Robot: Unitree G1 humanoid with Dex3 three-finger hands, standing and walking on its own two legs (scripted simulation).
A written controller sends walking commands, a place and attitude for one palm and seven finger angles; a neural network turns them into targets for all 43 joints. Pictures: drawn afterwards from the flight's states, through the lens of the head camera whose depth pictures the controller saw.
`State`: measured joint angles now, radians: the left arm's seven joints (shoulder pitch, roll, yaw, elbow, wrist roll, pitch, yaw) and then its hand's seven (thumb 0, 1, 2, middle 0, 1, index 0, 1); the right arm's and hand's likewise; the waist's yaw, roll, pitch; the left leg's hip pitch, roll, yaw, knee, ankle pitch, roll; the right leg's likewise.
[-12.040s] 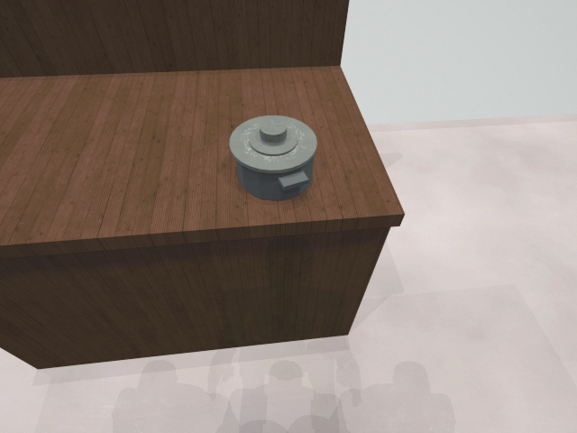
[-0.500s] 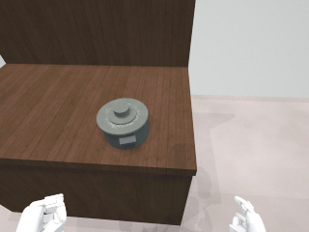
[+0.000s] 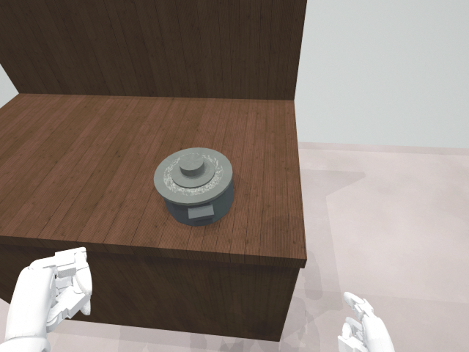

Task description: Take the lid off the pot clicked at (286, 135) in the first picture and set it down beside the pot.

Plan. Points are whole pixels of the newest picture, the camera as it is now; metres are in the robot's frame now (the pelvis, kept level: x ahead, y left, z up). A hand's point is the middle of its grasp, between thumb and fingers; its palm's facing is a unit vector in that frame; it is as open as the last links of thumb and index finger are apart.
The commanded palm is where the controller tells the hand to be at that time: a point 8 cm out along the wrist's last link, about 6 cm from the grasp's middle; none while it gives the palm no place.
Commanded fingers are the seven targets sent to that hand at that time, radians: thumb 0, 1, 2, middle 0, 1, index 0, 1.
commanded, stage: reach forward and open the fingers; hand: left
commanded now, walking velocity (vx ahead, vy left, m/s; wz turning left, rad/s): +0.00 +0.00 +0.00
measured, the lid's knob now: (191, 164) +0.46 +0.16 +0.06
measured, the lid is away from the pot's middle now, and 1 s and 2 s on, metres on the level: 0.00 0.00 0.00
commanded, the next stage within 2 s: move the open hand above the knob in 1.12 s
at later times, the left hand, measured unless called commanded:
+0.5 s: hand (77, 277) +0.19 +0.26 +0.09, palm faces -0.23 -0.11 -0.97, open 3.9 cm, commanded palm +0.18 +0.26 +0.15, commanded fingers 0.00 0.16 1.23 -1.01 -0.61 -1.01 -0.61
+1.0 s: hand (69, 232) +0.24 +0.28 +0.12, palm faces -0.12 -0.09 -0.99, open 9.5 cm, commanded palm +0.22 +0.27 +0.18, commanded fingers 0.00 -0.28 1.40 -0.84 -0.08 -0.84 -0.08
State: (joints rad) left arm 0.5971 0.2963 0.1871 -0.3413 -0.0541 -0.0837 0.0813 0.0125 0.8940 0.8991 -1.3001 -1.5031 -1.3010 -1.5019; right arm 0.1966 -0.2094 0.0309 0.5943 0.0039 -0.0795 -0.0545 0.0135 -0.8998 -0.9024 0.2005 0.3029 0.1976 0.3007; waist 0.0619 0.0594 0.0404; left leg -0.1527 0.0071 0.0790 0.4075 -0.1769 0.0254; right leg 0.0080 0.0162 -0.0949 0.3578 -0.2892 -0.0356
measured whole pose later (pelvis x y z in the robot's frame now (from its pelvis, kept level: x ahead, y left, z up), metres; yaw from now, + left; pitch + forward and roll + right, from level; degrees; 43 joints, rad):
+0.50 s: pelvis -0.02 +0.00 +0.00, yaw +1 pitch -3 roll +0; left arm 0.29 0.62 0.03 -0.24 0.74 0.07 -0.19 0.00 0.43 1.10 -1.12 -0.96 -1.12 -0.95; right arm 0.07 -0.28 0.02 0.59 0.04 0.10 -0.04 0.01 -0.90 -0.90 0.20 0.30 0.19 0.30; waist 0.06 0.14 0.01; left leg -0.24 0.00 0.06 0.43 -0.15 0.03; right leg -0.09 0.01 -0.11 0.42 -0.29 -0.04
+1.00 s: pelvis -0.04 +0.03 +0.00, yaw +1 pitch -2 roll -1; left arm -0.03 0.62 0.02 -0.09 0.75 0.06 -0.23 0.00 -0.21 1.34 -0.86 -0.16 -0.87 -0.15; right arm 0.09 -0.28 0.02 0.61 0.06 0.12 0.02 0.01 -0.90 -0.90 0.20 0.30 0.19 0.30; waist 0.05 0.15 0.04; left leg -0.25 -0.02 0.07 0.39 -0.10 0.07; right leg -0.11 -0.01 -0.11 0.39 -0.24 0.00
